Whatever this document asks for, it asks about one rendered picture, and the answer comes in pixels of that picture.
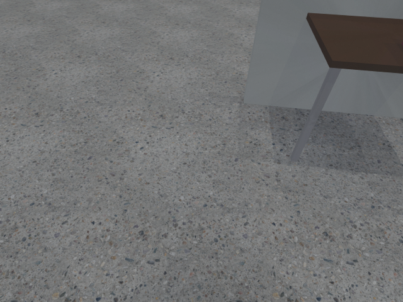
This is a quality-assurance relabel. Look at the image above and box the table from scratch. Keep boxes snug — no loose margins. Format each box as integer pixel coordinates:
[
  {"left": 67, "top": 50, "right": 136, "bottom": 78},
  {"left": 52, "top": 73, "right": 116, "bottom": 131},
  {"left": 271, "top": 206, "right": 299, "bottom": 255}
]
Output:
[{"left": 290, "top": 13, "right": 403, "bottom": 162}]

